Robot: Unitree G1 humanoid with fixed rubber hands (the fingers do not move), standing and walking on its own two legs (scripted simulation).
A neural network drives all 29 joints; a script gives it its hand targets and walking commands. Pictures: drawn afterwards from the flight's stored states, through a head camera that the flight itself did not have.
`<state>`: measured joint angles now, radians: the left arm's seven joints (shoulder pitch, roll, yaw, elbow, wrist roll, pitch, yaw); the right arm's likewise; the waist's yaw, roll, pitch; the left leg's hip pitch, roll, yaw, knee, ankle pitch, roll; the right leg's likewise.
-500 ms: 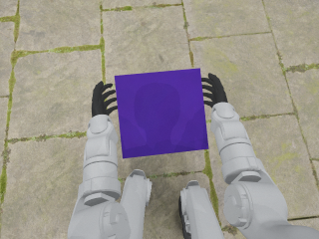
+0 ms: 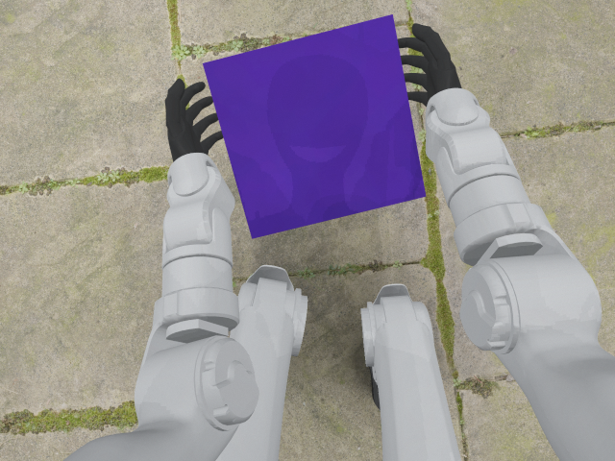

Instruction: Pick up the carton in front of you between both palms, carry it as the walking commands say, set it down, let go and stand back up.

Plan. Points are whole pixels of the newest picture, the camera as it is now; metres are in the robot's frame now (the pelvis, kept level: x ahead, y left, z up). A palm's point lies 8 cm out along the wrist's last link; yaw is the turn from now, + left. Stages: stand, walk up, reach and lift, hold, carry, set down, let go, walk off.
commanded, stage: set down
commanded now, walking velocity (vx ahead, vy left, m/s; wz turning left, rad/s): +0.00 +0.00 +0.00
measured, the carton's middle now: (315, 137) +0.50 +0.06 -0.23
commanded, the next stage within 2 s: none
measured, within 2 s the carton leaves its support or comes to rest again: rests again in 1.00 s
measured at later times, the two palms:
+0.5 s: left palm (207, 154) +0.46 +0.21 -0.21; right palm (404, 99) +0.56 -0.07 -0.23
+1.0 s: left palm (204, 148) +0.47 +0.22 -0.23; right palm (405, 101) +0.57 -0.07 -0.24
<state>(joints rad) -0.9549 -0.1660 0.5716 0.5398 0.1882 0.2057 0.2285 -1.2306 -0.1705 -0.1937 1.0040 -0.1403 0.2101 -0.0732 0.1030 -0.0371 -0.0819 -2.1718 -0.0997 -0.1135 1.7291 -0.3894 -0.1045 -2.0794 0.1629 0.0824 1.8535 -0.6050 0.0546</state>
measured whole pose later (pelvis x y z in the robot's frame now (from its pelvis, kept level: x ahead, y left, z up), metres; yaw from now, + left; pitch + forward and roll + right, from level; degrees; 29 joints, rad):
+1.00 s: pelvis +0.00 -0.01 -0.08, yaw +3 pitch +46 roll +6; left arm -1.23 0.00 0.75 0.82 0.19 0.17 0.07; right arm -1.54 -0.24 -0.14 1.22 -0.23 0.17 0.00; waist 0.15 0.02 0.12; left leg -2.34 -0.07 -0.05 1.97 -0.45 -0.13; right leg -2.29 0.14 0.07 2.14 -0.65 0.01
